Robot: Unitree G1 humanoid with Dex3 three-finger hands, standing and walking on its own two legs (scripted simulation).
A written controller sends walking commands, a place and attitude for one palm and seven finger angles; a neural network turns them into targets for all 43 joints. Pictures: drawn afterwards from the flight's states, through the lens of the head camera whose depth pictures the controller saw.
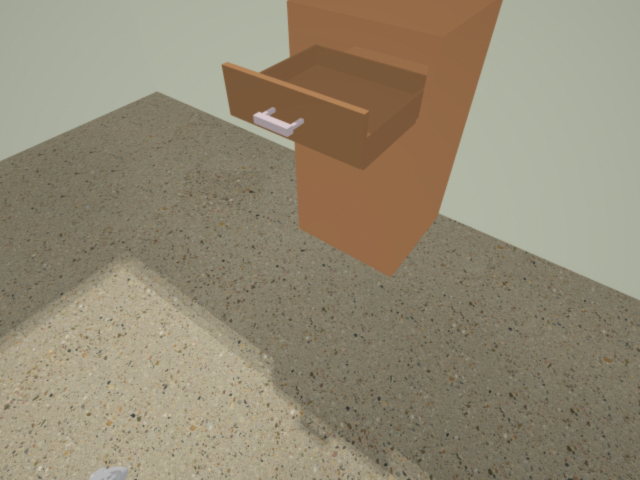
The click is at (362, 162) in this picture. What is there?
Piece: drawer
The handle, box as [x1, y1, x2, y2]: [253, 107, 303, 136]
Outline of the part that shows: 253,115 255,123 286,136 292,133 292,130 303,122 303,119 300,118 291,124 288,124 273,118 269,115 275,111 273,107 262,113 258,112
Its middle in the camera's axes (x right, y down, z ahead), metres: -0.10 -0.28 +0.93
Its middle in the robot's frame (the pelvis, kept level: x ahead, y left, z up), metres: +0.88 +0.15 +0.00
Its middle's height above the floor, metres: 0.77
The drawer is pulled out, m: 0.30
